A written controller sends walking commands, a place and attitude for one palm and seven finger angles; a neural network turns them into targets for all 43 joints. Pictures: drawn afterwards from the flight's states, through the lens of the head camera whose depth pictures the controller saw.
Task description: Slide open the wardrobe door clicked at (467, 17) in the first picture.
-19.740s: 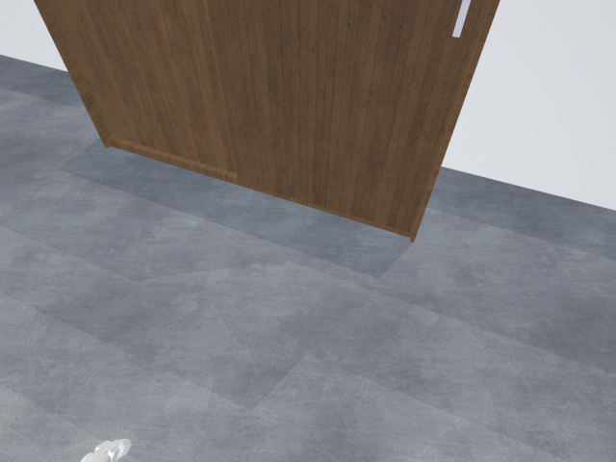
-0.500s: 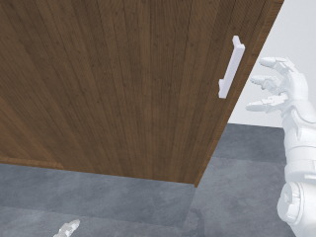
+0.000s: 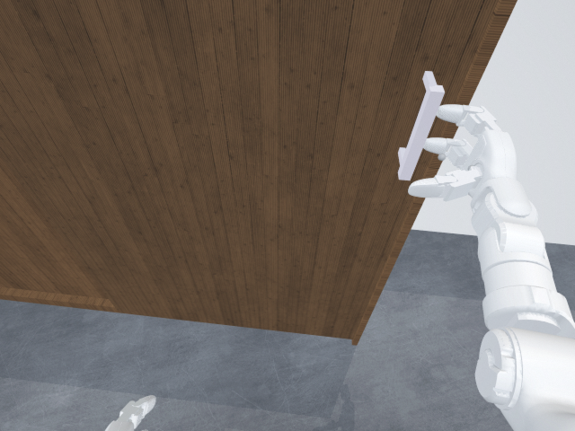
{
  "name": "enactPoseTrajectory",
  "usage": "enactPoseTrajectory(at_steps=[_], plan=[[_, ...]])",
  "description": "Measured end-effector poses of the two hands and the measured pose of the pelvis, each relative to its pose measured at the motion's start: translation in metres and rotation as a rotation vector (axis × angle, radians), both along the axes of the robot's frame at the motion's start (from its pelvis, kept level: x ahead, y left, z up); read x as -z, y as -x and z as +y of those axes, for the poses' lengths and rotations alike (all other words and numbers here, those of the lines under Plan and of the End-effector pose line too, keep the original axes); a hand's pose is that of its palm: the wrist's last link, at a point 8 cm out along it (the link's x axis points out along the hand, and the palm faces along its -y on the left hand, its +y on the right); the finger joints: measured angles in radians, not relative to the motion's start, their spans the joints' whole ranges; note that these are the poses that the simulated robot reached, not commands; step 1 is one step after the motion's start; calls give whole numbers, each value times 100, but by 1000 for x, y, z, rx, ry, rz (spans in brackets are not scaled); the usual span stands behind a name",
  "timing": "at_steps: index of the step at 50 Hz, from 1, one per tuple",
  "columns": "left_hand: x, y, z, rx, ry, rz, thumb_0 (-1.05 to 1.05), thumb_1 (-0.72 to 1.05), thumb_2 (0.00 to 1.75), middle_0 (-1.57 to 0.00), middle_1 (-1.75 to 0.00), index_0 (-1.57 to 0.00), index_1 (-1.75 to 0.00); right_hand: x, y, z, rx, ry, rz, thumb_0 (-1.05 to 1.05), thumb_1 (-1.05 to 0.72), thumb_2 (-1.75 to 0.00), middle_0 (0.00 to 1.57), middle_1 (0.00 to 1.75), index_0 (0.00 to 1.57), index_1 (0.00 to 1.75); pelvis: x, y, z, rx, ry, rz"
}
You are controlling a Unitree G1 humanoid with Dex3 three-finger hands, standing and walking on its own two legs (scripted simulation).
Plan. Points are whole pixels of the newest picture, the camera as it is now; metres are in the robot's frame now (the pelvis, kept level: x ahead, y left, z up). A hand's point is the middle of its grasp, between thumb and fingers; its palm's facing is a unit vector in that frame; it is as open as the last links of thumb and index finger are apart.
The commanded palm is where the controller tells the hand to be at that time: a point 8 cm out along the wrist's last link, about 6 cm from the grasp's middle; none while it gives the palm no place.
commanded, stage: feel for the door with the fingertips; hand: right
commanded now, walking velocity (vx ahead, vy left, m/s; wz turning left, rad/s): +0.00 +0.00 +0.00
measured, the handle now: (416, 128) +0.52 -0.13 +0.17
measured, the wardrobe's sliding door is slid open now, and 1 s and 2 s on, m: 0.00 0.00 0.00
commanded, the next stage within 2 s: slide the fingers in behind the handle in 0.50 s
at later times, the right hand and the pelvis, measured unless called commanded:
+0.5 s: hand (438, 144) +0.48 -0.15 +0.18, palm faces +0.01 +1.00 +0.01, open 14.0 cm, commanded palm +0.46 -0.21 +0.18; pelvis -0.01 +0.00 +0.00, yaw +0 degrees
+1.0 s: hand (437, 147) +0.47 -0.15 +0.18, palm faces +0.00 +1.00 +0.01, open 14.0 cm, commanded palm +0.45 -0.20 +0.18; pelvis +0.00 +0.00 +0.00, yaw +0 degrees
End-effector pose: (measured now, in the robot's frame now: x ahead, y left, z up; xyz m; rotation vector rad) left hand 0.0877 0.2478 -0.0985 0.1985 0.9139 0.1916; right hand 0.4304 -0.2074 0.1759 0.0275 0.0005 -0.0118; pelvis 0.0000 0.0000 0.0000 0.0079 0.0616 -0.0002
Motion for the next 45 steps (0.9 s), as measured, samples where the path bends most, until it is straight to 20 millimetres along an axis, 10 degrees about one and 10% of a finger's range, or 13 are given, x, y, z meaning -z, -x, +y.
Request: enactPoseTrajectory(at_steps=[27,45], plan=[[8,63,17,-68,-33,146,1,90,89,-21,-30,-20,-30,-2,-28,-2,-6,18,-6,-1,50,-30,32,122,32,122,3,6,1,-5,0,51],[9,54,8,-55,-13,129,1,90,89,-21,-30,-20,-30,-1,-27,-2,-9,10,-20,-1,50,-30,33,122,32,122,3,2,-3,-9,-3,57]])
